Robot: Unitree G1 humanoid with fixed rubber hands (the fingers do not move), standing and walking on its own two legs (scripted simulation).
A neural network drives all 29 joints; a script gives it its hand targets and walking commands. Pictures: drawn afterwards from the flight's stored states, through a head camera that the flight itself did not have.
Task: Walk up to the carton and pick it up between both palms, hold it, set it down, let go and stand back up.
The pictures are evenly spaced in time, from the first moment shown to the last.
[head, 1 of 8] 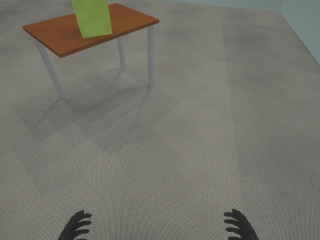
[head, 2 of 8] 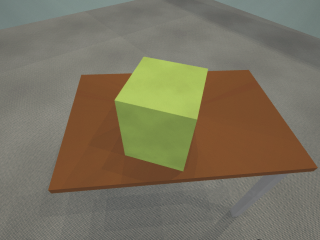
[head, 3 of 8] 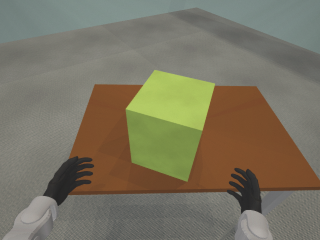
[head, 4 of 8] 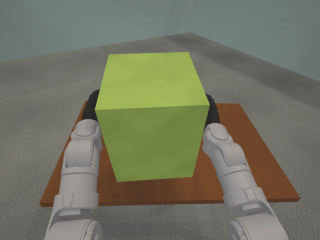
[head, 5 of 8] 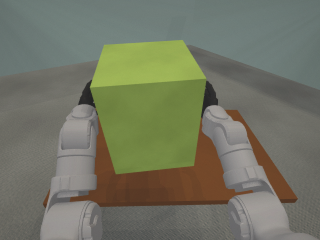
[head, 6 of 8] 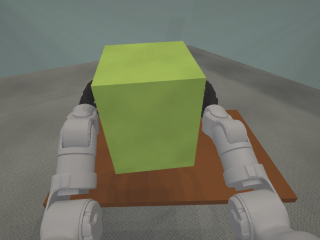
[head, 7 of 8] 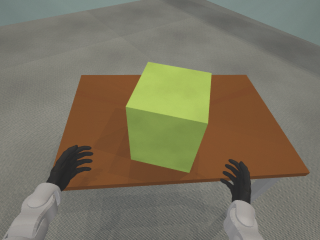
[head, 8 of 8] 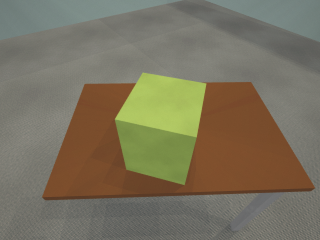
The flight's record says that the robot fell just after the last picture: no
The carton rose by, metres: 0.22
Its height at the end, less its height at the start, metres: +0.00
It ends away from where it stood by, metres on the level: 0.02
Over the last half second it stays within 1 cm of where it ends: yes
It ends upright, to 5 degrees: yes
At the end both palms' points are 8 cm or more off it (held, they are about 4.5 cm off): yes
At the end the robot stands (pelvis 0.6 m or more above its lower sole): yes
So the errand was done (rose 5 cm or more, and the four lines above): yes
